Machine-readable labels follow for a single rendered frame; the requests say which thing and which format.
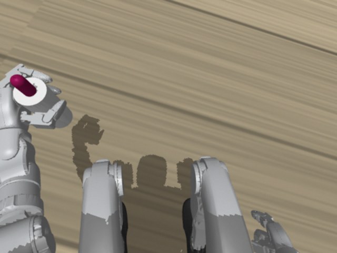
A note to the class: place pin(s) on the left robot arm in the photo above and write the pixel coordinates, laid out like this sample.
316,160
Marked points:
23,227

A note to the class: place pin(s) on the right robot hand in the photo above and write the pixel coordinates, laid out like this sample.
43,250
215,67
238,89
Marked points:
273,239

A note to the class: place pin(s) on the bottle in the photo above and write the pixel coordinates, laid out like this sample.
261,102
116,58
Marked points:
33,94

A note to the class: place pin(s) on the left robot hand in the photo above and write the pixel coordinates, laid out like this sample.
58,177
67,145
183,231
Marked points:
12,114

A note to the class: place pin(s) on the right robot foot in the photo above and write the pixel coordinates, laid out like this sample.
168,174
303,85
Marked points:
187,225

